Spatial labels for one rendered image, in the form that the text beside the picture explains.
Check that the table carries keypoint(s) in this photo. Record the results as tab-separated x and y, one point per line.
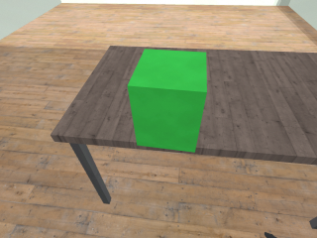
259	105

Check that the carton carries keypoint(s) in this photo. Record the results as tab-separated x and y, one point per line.
167	93

